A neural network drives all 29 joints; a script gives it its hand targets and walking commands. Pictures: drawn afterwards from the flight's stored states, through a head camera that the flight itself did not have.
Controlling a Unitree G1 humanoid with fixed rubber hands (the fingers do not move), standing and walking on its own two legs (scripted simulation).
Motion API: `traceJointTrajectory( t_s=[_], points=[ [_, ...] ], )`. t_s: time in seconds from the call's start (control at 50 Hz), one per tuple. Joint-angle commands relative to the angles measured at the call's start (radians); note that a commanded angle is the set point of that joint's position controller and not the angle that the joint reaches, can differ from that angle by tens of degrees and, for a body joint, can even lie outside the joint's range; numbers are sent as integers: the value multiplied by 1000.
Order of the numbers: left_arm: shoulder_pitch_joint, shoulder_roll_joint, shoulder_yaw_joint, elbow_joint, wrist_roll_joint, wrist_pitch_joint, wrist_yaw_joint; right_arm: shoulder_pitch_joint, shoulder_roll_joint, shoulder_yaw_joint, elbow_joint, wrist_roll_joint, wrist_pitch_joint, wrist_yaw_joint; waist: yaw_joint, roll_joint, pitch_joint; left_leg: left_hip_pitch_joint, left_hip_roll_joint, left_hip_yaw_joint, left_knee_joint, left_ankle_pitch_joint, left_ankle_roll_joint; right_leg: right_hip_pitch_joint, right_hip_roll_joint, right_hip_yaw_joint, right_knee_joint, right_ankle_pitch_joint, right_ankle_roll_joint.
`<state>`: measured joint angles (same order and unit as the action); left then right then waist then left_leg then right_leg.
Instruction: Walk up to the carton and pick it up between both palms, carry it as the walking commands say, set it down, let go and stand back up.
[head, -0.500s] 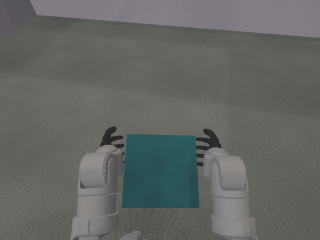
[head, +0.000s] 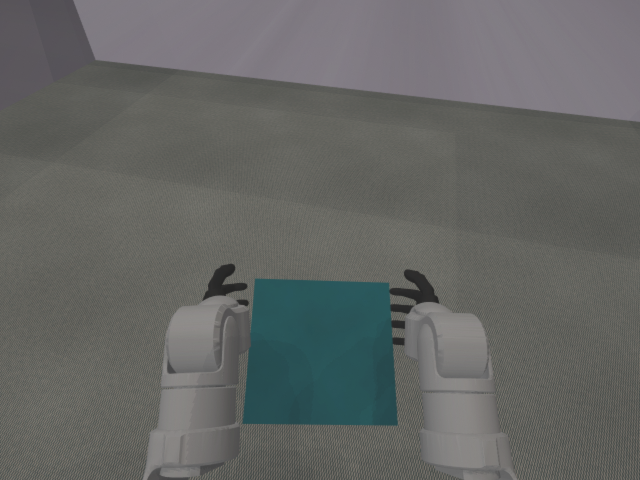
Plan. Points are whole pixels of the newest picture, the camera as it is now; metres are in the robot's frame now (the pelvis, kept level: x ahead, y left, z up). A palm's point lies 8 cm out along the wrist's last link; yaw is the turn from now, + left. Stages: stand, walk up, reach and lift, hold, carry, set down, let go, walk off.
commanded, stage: carry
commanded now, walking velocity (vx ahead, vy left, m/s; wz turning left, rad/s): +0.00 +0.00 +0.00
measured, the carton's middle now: (317, 358) +0.32 +0.02 -0.02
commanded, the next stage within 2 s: none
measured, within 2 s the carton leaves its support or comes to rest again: neither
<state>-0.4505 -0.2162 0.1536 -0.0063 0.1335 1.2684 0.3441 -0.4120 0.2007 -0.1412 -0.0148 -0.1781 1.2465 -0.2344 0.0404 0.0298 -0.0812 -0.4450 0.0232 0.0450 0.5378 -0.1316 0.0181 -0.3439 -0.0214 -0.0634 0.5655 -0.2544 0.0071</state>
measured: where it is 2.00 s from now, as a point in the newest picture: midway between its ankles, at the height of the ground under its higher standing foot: outside the picture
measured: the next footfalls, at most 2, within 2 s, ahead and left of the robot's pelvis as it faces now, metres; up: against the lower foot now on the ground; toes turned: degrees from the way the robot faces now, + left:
none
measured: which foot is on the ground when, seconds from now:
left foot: down 0.00-1.00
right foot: down 0.00-1.00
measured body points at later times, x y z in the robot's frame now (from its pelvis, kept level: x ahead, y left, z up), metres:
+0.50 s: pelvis -0.05 +0.00 -0.01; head -0.07 +0.00 +0.44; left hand +0.26 +0.13 +0.08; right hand +0.26 -0.12 +0.08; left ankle +0.09 +0.11 -0.73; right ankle +0.02 -0.13 -0.73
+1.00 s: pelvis -0.03 +0.00 -0.01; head -0.05 +0.00 +0.44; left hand +0.28 +0.12 +0.07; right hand +0.27 -0.14 +0.07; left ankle +0.09 +0.11 -0.73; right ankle +0.02 -0.13 -0.73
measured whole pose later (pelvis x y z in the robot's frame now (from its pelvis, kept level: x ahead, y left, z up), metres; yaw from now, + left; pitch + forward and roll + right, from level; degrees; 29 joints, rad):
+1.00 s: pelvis -0.03 +0.00 -0.01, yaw -1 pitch +3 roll -1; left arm -0.37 -0.19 0.14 0.03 0.17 1.16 0.19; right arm -0.36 0.18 -0.14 0.01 -0.17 1.17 -0.19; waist 0.01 0.01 -0.12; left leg -0.51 0.03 0.06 0.55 -0.11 0.01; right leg -0.44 -0.02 -0.05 0.62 -0.23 -0.01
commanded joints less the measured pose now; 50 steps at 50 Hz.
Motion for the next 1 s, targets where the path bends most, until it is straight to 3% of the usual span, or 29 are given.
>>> traceJointTrajectory(
  t_s=[0.0,0.06,0.16,0.38,0.56,0.7,0.84,0.98],
  points=[
    [-528,-1094,-558,10,-444,-24,-496,-631,1100,594,-126,475,-28,343,-47,-90,-296,198,102,-135,-126,-202,4,-46,-106,115,-163,-222,-15],
    [-540,-1095,-546,8,-426,-30,-483,-639,1102,592,-80,500,-19,357,-33,-26,-288,86,132,-186,-204,-377,-7,19,-72,89,-117,-214,-17],
    [-548,-1089,-539,-15,-400,-39,-460,-613,1108,571,-15,513,-4,373,-31,15,-297,99,107,-144,-181,-324,-18,9,-71,90,-114,-203,-28],
    [-569,-1090,-557,-19,-422,-51,-472,-595,1105,535,-16,478,-27,359,-39,-32,-313,173,64,-80,-78,-266,-8,-117,-73,116,-158,-297,-37],
    [-534,-1083,-557,-29,-421,-68,-469,-578,1086,545,-59,474,-44,353,-22,34,-339,107,101,-128,-161,-368,-15,-48,-21,59,-54,-223,-48],
    [-514,-1059,-545,-25,-410,-93,-471,-534,1081,531,-38,451,-70,346,-33,-64,-343,188,48,-63,-35,-225,0,-133,-76,129,-149,-303,-52],
    [-479,-1045,-545,-31,-396,-116,-466,-521,1058,539,-53,447,-93,347,-21,27,-324,103,105,-147,-151,-355,-6,-75,-38,87,-59,-230,-48],
    [-418,-1007,-548,-59,-373,-149,-459,-448,1016,539,-63,414,-123,341,-33,-35,-326,147,85,-113,-91,-240,-2,-104,-83,137,-128,-244,-52]
  ],
)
